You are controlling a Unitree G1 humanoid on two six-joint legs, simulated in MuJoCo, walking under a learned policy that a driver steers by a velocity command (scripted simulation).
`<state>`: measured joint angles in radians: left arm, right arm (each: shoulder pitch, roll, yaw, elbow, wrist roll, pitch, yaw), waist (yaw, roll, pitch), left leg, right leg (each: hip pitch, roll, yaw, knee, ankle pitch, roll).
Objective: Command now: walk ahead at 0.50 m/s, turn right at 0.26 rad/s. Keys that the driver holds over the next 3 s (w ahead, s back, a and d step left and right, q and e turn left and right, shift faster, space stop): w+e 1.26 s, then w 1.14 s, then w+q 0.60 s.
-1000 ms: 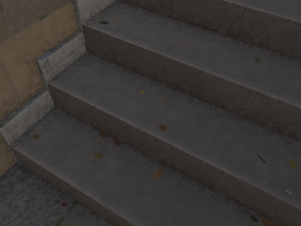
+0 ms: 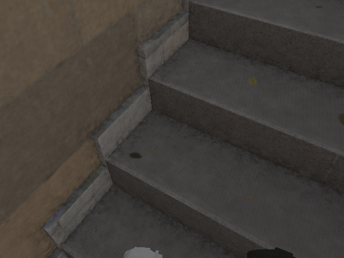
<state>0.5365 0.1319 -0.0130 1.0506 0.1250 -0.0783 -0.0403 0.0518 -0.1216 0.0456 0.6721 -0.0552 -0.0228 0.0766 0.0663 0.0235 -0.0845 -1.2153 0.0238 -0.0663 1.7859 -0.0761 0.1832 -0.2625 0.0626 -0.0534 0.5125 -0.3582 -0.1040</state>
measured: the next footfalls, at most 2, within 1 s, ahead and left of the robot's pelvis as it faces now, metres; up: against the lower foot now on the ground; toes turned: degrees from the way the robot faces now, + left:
left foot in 0.24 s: +0.44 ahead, +0.15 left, +0.16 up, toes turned +1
right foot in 0.68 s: +0.34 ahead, -0.11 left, +0.16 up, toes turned -21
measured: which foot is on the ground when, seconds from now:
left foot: up 0.00-0.22, down 0.24-0.70, up 0.72-0.96, down 0.98-1.00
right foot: down 0.00-0.24, up 0.26-0.66, down 0.68-1.00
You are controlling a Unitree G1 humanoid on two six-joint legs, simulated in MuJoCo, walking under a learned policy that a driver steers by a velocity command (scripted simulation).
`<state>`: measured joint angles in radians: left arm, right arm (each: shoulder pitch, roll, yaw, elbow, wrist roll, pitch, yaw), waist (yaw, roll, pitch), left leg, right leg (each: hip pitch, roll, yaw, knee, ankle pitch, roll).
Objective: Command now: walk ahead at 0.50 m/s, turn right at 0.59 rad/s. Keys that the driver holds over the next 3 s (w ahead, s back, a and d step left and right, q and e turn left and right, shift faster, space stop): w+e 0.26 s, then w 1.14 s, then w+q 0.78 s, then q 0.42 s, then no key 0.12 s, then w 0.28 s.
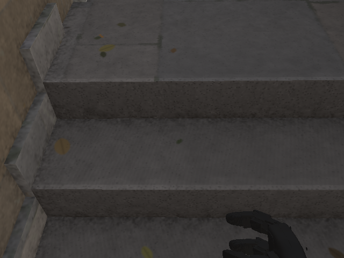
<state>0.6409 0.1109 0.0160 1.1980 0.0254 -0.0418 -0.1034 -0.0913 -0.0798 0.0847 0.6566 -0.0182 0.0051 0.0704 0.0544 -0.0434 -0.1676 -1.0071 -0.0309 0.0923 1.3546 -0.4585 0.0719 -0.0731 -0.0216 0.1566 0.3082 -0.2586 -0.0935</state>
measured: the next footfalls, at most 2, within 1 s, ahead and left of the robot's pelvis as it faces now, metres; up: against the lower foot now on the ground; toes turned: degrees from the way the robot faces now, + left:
right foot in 0.50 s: +0.37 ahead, -0.19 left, +0.32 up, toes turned -22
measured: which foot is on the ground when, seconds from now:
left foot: down 0.00-0.54, up 0.56-1.00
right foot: down 0.00-0.02, up 0.04-0.48, down 0.50-1.00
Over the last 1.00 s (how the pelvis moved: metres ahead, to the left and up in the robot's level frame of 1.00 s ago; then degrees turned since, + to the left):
0.51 -0.07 0.18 -31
